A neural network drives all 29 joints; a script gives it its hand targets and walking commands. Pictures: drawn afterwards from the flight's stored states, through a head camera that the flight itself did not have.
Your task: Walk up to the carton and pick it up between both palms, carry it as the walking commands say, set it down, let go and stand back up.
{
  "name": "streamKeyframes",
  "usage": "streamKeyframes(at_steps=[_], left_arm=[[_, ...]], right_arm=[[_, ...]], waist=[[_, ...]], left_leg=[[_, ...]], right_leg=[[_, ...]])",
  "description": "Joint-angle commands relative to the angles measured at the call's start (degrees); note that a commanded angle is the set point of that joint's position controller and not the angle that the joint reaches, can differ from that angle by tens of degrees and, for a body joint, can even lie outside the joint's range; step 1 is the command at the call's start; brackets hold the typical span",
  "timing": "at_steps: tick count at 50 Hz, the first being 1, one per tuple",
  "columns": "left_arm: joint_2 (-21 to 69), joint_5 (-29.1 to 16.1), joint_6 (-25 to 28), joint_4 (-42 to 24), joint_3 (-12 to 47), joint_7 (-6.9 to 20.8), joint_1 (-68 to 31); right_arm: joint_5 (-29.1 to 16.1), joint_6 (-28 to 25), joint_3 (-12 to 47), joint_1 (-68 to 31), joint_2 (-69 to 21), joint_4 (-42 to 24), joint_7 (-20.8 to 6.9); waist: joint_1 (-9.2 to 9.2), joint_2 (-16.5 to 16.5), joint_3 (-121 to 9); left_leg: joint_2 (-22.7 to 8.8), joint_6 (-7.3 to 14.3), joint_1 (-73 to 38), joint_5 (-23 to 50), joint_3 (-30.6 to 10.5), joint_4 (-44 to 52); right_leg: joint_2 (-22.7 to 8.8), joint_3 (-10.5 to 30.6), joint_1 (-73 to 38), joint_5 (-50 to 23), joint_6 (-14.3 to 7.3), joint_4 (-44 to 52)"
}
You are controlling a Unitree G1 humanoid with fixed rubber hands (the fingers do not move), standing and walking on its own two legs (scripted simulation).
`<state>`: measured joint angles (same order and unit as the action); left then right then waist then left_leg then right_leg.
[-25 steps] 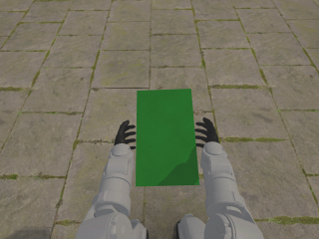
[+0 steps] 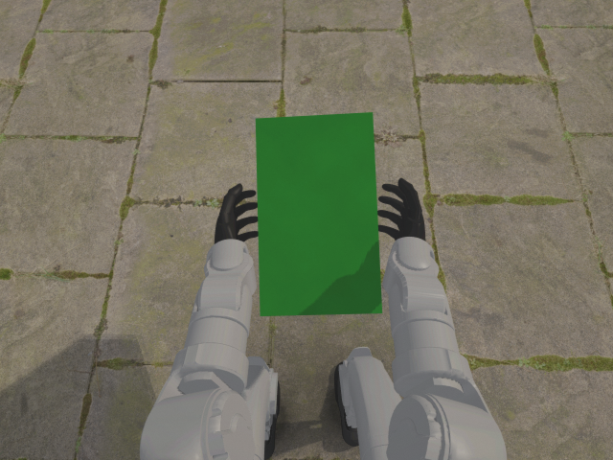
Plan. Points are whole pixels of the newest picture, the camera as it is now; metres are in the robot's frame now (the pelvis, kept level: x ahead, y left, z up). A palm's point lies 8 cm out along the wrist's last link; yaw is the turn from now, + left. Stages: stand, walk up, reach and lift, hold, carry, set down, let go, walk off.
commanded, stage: set down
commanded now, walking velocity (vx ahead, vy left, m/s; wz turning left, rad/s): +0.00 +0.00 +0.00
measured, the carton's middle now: (318, 220) +0.45 -0.03 -0.14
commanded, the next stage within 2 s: none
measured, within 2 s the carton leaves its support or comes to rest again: neither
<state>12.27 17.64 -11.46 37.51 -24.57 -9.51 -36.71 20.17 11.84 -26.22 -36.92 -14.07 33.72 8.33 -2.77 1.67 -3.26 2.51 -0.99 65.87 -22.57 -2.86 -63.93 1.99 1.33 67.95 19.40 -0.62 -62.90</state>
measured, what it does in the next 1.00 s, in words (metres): lowers itself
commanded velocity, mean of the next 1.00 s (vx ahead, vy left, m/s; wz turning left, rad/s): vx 0.00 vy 0.00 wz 0.00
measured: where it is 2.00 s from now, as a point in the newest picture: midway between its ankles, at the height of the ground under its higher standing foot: (308, 424)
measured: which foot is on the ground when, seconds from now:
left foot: down 0.00-1.00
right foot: down 0.00-1.00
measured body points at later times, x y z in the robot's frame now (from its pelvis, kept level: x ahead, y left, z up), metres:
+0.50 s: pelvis +0.00 +0.01 -0.07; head +0.21 -0.01 +0.32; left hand +0.44 +0.10 -0.15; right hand +0.42 -0.15 -0.14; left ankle +0.07 +0.13 -0.64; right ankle +0.09 -0.11 -0.64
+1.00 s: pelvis -0.02 +0.01 -0.14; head +0.24 -0.01 +0.22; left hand +0.47 +0.09 -0.23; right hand +0.44 -0.15 -0.23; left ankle +0.07 +0.13 -0.64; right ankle +0.09 -0.11 -0.64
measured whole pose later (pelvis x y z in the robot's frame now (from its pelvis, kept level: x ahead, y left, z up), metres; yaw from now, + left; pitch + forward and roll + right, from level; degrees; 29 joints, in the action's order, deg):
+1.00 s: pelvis -0.02 +0.01 -0.14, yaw +1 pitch +39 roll +1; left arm 7.4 13.9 -13.5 42.9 -24.3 -15.1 -57.4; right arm 16.5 14.4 -27.5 -55.4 -6.3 38.8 9.2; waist -4.3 2.8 -3.6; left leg 5.1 -0.6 103.6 -30.2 -1.0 -95.1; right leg 1.2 2.4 105.6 27.1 1.2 -94.0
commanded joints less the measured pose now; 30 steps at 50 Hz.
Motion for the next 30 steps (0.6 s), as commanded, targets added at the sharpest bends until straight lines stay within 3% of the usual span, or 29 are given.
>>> streamKeyframes(at_steps=[1,14,30], left_arm=[[52.36,-5.69,3.05,2.91,31.84,15.52,-35.3],[51.5,-7.74,3.2,3.78,31.8,13.4,-39.48],[49.92,-8.55,2.83,5.11,29.97,10.24,-47.54]], right_arm=[[-6.01,-0.6,31.87,-27.85,-53.57,8.86,-15.08],[-8.59,-0.76,33.31,-32.46,-51.85,8.52,-13.58],[-9.21,-0.83,30.17,-41.07,-47.28,9.83,-13.53]], waist=[[-0.77,-1.15,-43.72],[-0.99,-0.88,-48.9],[-2.68,0.51,-52.64]], left_leg=[[7.37,1.13,-7.73,6.03,-0.58,4.14],[8.93,0.53,0.99,5.6,0.41,-4.39],[10.05,-0.58,5.62,4.69,1.27,-12.35]], right_leg=[[6.37,3.06,-28.4,-11.27,1.5,3.34],[7.44,1.92,-19.66,-11.6,2.08,-5.41],[7.99,-0.75,-6.95,-8.94,1.95,-14.77]])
